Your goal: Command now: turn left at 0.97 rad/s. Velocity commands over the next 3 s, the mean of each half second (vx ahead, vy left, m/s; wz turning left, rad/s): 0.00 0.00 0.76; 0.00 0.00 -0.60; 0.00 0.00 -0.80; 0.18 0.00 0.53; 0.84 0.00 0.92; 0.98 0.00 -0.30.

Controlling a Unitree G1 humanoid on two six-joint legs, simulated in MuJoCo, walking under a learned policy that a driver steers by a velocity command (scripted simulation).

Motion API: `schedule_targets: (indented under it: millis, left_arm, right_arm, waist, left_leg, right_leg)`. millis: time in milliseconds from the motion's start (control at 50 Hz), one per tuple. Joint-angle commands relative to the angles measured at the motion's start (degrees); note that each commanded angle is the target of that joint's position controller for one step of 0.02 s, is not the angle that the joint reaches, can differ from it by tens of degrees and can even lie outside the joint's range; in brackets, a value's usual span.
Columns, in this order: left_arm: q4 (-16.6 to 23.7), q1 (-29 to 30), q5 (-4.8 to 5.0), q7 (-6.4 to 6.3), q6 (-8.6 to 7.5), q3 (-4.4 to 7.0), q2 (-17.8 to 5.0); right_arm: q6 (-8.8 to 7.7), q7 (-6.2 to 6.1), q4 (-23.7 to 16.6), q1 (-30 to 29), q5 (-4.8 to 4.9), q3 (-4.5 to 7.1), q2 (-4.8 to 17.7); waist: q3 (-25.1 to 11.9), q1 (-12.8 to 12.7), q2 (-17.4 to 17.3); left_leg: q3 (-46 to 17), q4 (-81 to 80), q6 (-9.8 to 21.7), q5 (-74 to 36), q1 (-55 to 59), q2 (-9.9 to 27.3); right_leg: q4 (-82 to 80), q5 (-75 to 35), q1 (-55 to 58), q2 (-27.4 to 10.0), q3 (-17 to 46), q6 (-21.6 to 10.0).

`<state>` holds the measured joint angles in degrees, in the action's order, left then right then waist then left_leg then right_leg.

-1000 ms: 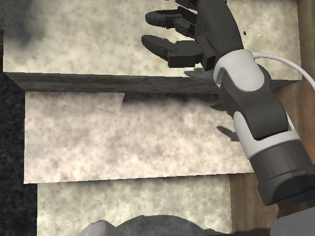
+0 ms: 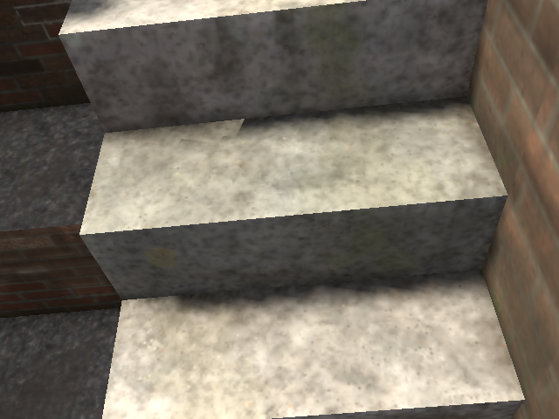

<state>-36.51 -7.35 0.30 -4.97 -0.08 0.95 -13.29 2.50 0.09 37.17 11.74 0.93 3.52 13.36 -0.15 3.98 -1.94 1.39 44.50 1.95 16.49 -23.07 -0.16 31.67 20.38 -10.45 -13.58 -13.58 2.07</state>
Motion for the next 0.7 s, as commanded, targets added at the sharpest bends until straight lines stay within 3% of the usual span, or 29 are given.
schedule_targets:
  millis: [20, 40, 60, 80, 100, 120, 140, 160, 180, 200, 220, 240, 280, 320, 340, 360, 380, 400, 420, 440, 460, 480, 500, 520, 540, 580, 620, 660, 700]
  left_arm:
    - [1.69, -3.36, 1.71, 0.53, 1.15, 3.87, -10.61]
    - [3.06, -0.83, 2.22, 1.16, 1.41, 4.11, -11.05]
    - [7.99, 2.08, 1.91, 1.84, 0.61, 3.01, -7.39]
    - [10.11, 6.54, 2.53, 1.36, -0.44, 1.04, -2.44]
    - [9.59, 8.48, 2.86, 1.95, -2.43, 1.3, -2.26]
    - [9.47, 10.84, 2.33, 2.41, -3.92, 0.95, -1.34]
    - [10.77, 12.44, 2.3, 2.44, -4.4, 0.98, -0.96]
    - [12.49, 14.07, 1.41, 2.29, -4.46, 1.12, -1.62]
    - [12.31, 14.29, 1.37, 2.56, -4.33, 1.49, -2.73]
    - [12.45, 14.04, 1.42, 1.97, -4.18, 1.09, -1.72]
    - [13.92, 14.6, 0.46, 2.3, -4.4, -0.29, 1.0]
    - [15.3, 14.27, 0.18, 1.99, -4.45, -0.26, 0.68]
    - [18.0, 18.09, 0.1, 1.96, -4.15, -0.99, 1.22]
    - [18.63, 17.14, -0.37, 2.42, -3.1, -1.51, 1.98]
    - [18.72, 16.05, -0.36, 2.57, -2.69, -2.18, 2.76]
    - [19.1, 14.86, -0.31, 2.79, -2.83, -3.05, 3.75]
    - [18.8, 16.17, -0.59, 2.2, -2.49, -4.74, 6.84]
    - [15.92, 12.65, 0.38, 2.34, -1.98, -5.79, 8.72]
    - [11.21, 7.24, 0.98, 1.99, -1.1, -5.33, 10.42]
    - [7.25, 1.09, -1.6, 0.14, 0.34, -2.27, -0.22]
    - [6.43, 1.93, -0.97, -0.49, 1.4, -2.65, -0.57]
    - [4.81, 4.93, -0.94, -0.68, 1.42, -2.83, 1.57]
    - [3.42, 9.32, -0.83, -0.82, 1.12, -3.11, 3.43]
    - [0.96, 11.31, -0.29, -0.64, 0.23, -3.06, 4.67]
    - [-1.09, 11.48, -0.58, -1.1, -1.01, -1.99, 3.53]
    - [-5.82, 4.93, -1.81, -1.78, -0.36, -0.15, 2.94]
    - [-7.14, 0.52, -3.52, -2.77, 0.74, 0.43, 2.83]
    - [-5.21, 2.97, -3.79, -3.69, 0.63, 1.0, 2.7]
    - [-3.47, 7.09, -2.06, -4.56, 1.75, 1.77, 2.42]
  right_arm:
    - [-2.36, 0.09, -2.81, 4.29, -1.11, 1.28, 1.46]
    - [-2.4, 0.5, -1.65, 9.34, -2.16, 1.95, 3.27]
    - [-2.12, 0.59, -1.26, 13.62, -4.04, 4.25, 12.19]
    - [-1.18, 0.04, -3.78, 17.2, -4.53, 6.88, 20.69]
    - [-0.41, -0.06, -4.8, 14.7, -4.81, 7.18, 20.67]
    - [0.65, -0.96, -5.21, 8.47, -4.98, 6.26, 17.94]
    - [1.4, -1.37, -5.38, 4.16, -4.61, 5.27, 14.88]
    - [1.35, -1.79, -5.3, 4.13, -4.28, 4.45, 12.7]
    - [0.34, -1.58, -4.59, 4.85, -4.08, 3.11, 9.66]
    - [-0.13, -1.03, -3.73, 4.92, -3.87, 3.47, 10.3]
    - [-0.37, -1.28, -2.78, 4.87, -3.7, 3.8, 10.78]
    - [-0.98, -1.29, -2.88, 4.19, -3.65, 4.38, 12.28]
    - [-1.32, -2.08, -1.54, 7.37, -4.25, 4.48, 12.88]
    - [-1.41, -2.8, -1.14, 7.67, -4.47, 4.59, 13.96]
    - [-1.04, -2.31, -0.3, 8.4, -3.66, 4.52, 14.06]
    - [-0.82, -1.98, 0.1, 5.24, -3.12, 3.93, 13.61]
    - [-0.51, -1.82, 1.03, 5.99, -2.63, 3.43, 12.52]
    - [0.63, -1.2, 2.02, 7.29, -0.5, 3.38, 14.41]
    - [0.67, -0.6, 3.66, 10.01, -0.84, 3.04, 12.71]
    - [1.49, 1.72, 2.67, 11.84, -0.08, 1.45, 6.06]
    - [1.67, 3.78, 4.87, 16.14, 0.61, 1.17, 4.08]
    - [2.91, 4.86, 7.18, 18.37, -1.06, 1.64, 7.13]
    - [3.72, 5.34, 7.34, 15.41, -2.43, 1.32, 7.26]
    - [3.97, 5.19, 6.38, 12.11, -3.37, 1.02, 6.73]
    - [4.52, 4.63, 6.21, 11.95, -4.5, 0.65, 6.62]
    - [4.05, 3.38, 4.38, 7.73, -3.04, -1.0, 4.1]
    - [4.19, 1.86, 3.25, 4.98, -1.29, -1.06, 4.6]
    - [4.03, 0.97, 5.25, 9.6, -2.01, -0.44, 6.1]
    - [3.17, 1.06, 5.95, 11.5, -2.32, -0.85, 4.36]
  waist:
    - [-7.14, 1.87, 10.49]
    - [-4.17, 4.37, 4.64]
    - [-2.9, 2.83, -9.43]
    - [-10.32, 7.26, -16.48]
    - [-11.07, 7.33, -11.95]
    - [-8.68, 4.69, -10.34]
    - [-5.79, 2.31, -12.35]
    - [-4.85, 1.42, -11.62]
    - [-5.36, 0.56, -10.1]
    - [-6.46, 0.42, -8.93]
    - [-8.16, -0.04, -7.02]
    - [-7.66, 0.34, -7.78]
    - [-5.67, 1.95, -5.6]
    - [-5.83, 0.22, -2.48]
    - [-5.92, -0.43, -1.29]
    - [-5.16, -2.97, -0.23]
    - [-3.88, -3.02, -3.03]
    - [-2.04, -4.3, -3.1]
    - [-5.36, -4.01, -5.42]
    - [-10.98, -2.06, 13.77]
    - [-16.36, -0.41, 21.92]
    - [-12.68, -1.14, 22.76]
    - [-7.29, -0.8, 23.04]
    - [-4.34, -0.26, 22.41]
    - [-4.28, -0.09, 18.44]
    - [-1.77, -1.06, 10.23]
    - [0.0, -4.07, 8.95]
    - [-1.84, -3.31, 10.5]
    - [-3.89, -1.11, 4.22]
  left_leg:
    - [2.21, -27.58, 2.63, -10.05, 6.82, -5.01]
    - [-4.04, -31.1, 3.09, -16.43, 14.39, -2.86]
    - [-18.75, -15.94, 5.85, -67.44, 28.44, 8.44]
    - [-32.48, -15.4, 16.81, -81.79, 32.51, 19.1]
    - [-33.82, -19.19, 20.97, -73.49, 30.34, 18.81]
    - [-29.33, -21.34, 19.54, -57.71, 25.08, 15.86]
    - [-26.02, -20.67, 15.71, -49.45, 20.84, 12.7]
    - [-25.24, -20.9, 13.27, -46.63, 19.84, 11.36]
    - [-23.9, -20.49, 11.97, -45.83, 19.08, 10.81]
    - [-24.63, -20.05, 11.89, -44.68, 19.03, 11.47]
    - [-25.67, -21.17, 11.24, -40.67, 18.66, 12.05]
    - [-27.9, -21.26, 11.89, -41.22, 18.99, 12.53]
    - [-29.11, -20.85, 11.29, -44.08, 22.18, 13.11]
    - [-28.41, -18.39, 9.95, -51.69, 22.98, 12.01]
    - [-24.72, -17.89, 7.88, -49.87, 22.56, 10.09]
    - [-20.64, -19.66, 4.34, -43.32, 17.43, 8.04]
    - [-18.82, -23.82, 2.14, -40.22, 7.82, 8.4]
    - [-15.65, -29.34, 2.74, -31.02, -0.04, 6.56]
    - [-17.47, -30.32, 1.85, -20.49, -2.65, 7.46]
    - [-5.54, -18.69, -1.38, -31.06, 1.76, 1.64]
    - [-4.15, -13.98, -3.08, -22.92, 12.8, 2.96]
    - [-0.49, -4.4, -3.51, -11.16, 16.59, 3.25]
    - [-0.63, 4.29, -2.87, -8.06, 15.84, 2.49]
    - [-3.54, 13.8, -3.0, -5.56, 12.01, 1.44]
    - [-4.76, 22.3, -3.44, -6.86, 9.24, -0.34]
    - [-6.08, 7.46, -3.21, 3.31, -1.98, -1.36]
    - [-6.77, -7.99, -1.38, 10.89, -4.64, -1.73]
    - [-9.04, -11.02, 0.47, -3.94, 3.22, -0.54]
    - [-9.29, -14.47, 1.11, -16.81, 13.47, -0.1]
  right_leg:
    - [16.74, -37.71, 8.55, -2.5, -2.03, -4.56]
    - [26.88, -20.37, -3.86, -1.65, -0.39, -3.21]
    - [42.76, 10.61, -28.97, 5.03, 0.57, 0.74]
    - [58.12, 16.95, -38.01, 12.44, 6.24, 2.46]
    - [72.1, 13.36, -40.27, 13.24, 13.7, 2.74]
    - [78.67, 8.7, -42.38, 13.21, 16.14, 2.27]
    - [82.87, 7.54, -44.95, 13.19, 16.06, 0.66]
    - [85.26, 7.27, -47.08, 13.48, 16.44, -0.57]
    - [87.33, 6.7, -46.86, 14.25, 16.11, -0.86]
    - [93.83, 7.45, -49.4, 15.51, 15.66, -1.88]
    - [98.43, 7.55, -48.64, 16.04, 17.21, -2.95]
    - [100.38, 10.42, -51.0, 16.05, 18.21, -3.9]
    - [101.77, 17.88, -57.28, 16.49, 19.41, -4.53]
    - [96.67, 18.35, -57.15, 15.91, 19.58, -4.69]
    - [86.37, 17.27, -55.08, 14.36, 17.78, -4.72]
    - [68.65, 15.52, -47.54, 11.94, 17.68, -5.53]
    - [53.19, 24.05, -36.38, 11.85, 20.14, -8.27]
    - [33.99, 26.02, -22.21, 15.48, 11.27, -7.42]
    - [31.48, 17.13, -9.57, 16.99, 13.64, -7.76]
    - [23.87, 4.88, -12.21, 10.33, 36.97, -12.16]
    - [8.95, 10.45, -17.5, 7.66, 49.5, -15.47]
    - [7.5, 23.48, -27.08, 8.11, 45.69, -12.82]
    - [6.94, 28.24, -36.68, 9.69, 46.57, -13.92]
    - [8.07, 23.43, -39.89, 10.08, 46.91, -15.23]
    - [10.57, 17.87, -39.47, 12.27, 47.26, -16.05]
    - [15.34, 13.89, -25.66, 15.44, 42.34, -14.14]
    - [18.38, 1.3, -18.42, 14.81, 44.28, -14.38]
    - [22.86, -5.19, -24.41, 14.23, 47.58, -13.83]
    - [28.86, 5.05, -34.8, 16.7, 45.66, -11.63]
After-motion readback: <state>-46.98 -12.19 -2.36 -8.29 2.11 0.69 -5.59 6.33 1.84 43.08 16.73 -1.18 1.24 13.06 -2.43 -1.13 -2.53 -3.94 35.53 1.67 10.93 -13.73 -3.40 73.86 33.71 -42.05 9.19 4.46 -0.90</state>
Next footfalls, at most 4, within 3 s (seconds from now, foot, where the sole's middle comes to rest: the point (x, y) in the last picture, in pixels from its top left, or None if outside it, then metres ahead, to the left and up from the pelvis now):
0.04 left None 0.01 0.15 -0.78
0.42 right None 0.17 -0.11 -0.57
0.80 left None -0.01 0.05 -0.78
1.38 right None -0.01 -0.14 -0.78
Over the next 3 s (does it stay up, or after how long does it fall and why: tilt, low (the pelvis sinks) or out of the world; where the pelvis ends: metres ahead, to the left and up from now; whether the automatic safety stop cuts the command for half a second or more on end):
stays up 0.31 -0.05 0.24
